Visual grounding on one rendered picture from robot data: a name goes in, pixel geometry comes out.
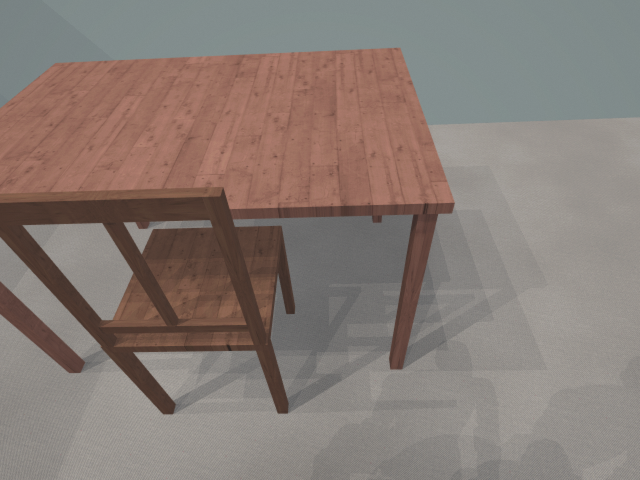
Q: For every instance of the chair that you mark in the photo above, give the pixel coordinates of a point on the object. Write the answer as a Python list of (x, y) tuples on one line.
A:
[(192, 289)]

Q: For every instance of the table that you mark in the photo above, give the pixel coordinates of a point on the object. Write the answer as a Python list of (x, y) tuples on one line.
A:
[(287, 135)]

